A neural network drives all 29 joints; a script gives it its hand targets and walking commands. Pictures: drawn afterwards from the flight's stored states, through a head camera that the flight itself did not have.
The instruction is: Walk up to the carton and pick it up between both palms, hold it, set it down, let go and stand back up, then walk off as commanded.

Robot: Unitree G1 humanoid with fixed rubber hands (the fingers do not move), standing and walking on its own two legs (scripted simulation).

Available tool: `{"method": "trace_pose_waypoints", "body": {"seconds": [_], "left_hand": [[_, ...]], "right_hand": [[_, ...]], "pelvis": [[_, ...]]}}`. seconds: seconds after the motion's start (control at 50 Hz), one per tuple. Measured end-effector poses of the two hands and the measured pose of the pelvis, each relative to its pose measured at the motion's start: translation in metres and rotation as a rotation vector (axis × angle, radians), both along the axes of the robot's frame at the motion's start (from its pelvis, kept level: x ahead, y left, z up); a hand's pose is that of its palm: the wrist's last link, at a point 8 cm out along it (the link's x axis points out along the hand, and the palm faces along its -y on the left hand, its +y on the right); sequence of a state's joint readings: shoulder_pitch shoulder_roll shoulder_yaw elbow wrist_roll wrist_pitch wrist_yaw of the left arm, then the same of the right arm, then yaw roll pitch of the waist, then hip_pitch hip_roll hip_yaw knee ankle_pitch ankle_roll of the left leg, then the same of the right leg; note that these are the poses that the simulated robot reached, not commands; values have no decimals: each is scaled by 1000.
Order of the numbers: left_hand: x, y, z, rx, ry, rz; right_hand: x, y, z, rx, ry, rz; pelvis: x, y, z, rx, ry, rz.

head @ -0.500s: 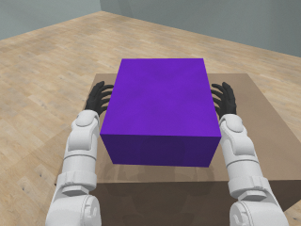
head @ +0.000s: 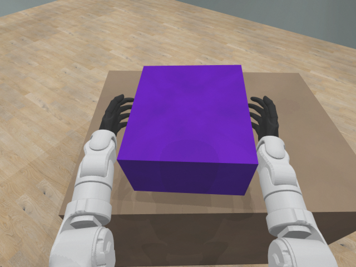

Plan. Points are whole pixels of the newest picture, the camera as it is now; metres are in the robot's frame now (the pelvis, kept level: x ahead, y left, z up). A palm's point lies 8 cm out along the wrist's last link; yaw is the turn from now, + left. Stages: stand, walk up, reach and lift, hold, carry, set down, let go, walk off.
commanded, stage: set down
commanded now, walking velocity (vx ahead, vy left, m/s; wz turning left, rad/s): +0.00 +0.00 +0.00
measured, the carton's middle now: (189, 125) +0.42 -0.01 +0.08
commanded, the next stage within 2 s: none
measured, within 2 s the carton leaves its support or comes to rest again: rests again in 1.52 s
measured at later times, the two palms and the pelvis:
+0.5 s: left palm (112, 129) +0.40 +0.18 +0.09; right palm (261, 141) +0.36 -0.17 +0.09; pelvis +0.00 +0.00 +0.00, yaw +0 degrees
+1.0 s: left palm (113, 129) +0.42 +0.18 +0.06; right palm (253, 145) +0.37 -0.17 +0.06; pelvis +0.02 +0.00 +0.00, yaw +0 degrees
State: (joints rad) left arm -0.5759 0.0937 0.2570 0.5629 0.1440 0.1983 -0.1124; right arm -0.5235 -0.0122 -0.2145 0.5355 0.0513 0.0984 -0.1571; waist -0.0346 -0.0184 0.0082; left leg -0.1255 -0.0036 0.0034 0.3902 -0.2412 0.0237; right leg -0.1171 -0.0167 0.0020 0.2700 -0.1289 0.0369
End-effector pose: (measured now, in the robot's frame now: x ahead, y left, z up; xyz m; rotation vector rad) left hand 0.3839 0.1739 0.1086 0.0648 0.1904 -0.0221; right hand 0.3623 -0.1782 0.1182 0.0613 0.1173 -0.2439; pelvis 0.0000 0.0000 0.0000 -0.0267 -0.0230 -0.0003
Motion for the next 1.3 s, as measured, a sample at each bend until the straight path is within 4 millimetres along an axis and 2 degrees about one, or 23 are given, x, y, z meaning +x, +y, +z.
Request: {"method": "trace_pose_waypoints", "body": {"seconds": [0.26, 0.72, 1.06, 1.3], "left_hand": [[7, 5, -14, 12, 20, -17], [23, 3, -28, 16, 74, -75], [43, 10, -48, 9, 98, -90], [59, 14, -64, 7, 101, -102]], "right_hand": [[2, 5, -14, -3, 21, -12], [-2, 4, -41, 4, 76, -71], [12, 13, -62, -9, 103, -82], [22, 17, -83, -22, 110, -94]], "pelvis": [[3, 2, 0, -2, 6, 0], [6, 2, 0, -2, 10, 0], [24, 5, -1, -5, 38, 0], [35, 7, -1, -8, 87, -2]]}}
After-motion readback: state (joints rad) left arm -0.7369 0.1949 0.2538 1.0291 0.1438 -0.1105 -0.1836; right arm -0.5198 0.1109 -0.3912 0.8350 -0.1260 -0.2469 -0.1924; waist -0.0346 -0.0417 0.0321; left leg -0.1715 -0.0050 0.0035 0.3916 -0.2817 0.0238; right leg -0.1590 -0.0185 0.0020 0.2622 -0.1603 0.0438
